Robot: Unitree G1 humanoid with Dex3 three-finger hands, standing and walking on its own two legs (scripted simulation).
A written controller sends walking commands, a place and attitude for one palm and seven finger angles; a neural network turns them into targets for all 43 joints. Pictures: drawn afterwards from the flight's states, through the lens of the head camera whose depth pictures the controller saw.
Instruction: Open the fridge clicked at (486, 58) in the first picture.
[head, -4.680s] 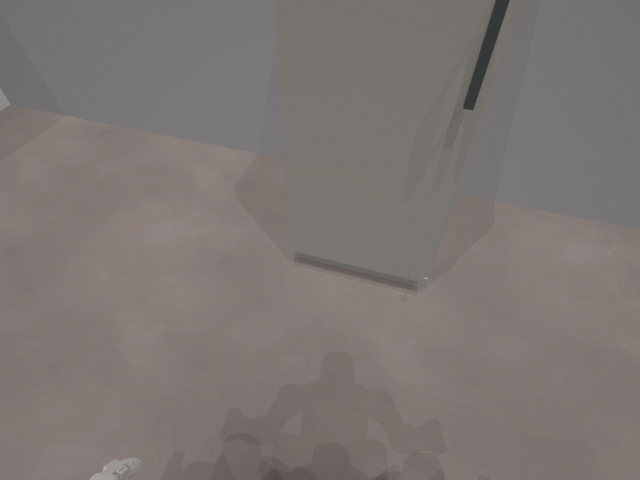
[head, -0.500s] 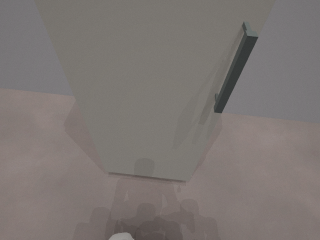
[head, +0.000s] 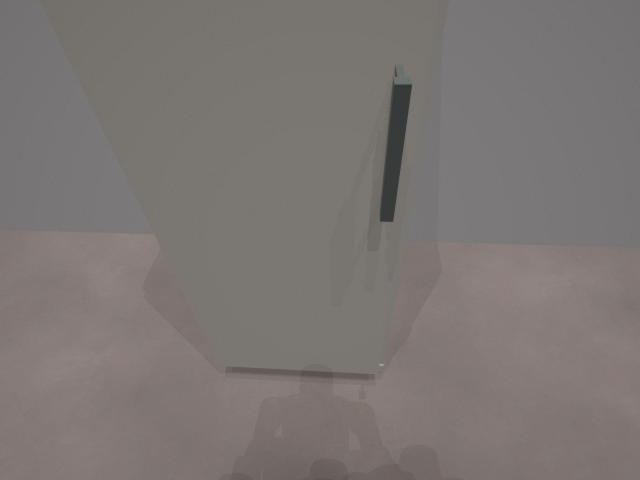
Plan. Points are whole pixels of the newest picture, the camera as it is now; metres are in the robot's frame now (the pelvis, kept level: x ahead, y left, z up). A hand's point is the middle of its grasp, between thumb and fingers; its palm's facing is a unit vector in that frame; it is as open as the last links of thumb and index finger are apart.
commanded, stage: come to a stop and stand still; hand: right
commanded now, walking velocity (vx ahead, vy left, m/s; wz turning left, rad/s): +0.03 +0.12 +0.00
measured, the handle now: (392, 150) +0.54 -0.08 +0.15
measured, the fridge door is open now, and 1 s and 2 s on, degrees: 0 0 0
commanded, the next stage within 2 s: look again from close up in 0.68 s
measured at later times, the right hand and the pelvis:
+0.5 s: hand out of the picture -0.01 -0.10 -0.18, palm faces +0.02 +0.98 -0.19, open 7.3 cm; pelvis -0.01 +0.06 +0.00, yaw +0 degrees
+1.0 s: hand out of the picture -0.02 -0.14 -0.19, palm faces +0.02 +0.98 -0.17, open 7.4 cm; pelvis -0.02 +0.03 -0.01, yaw +0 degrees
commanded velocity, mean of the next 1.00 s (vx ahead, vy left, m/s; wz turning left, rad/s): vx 0.00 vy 0.00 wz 0.00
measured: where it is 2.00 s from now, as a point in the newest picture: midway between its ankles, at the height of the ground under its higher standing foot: outside the picture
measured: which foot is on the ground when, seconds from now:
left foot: up 0.00-0.18, down 0.20-1.00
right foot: down 0.00-1.00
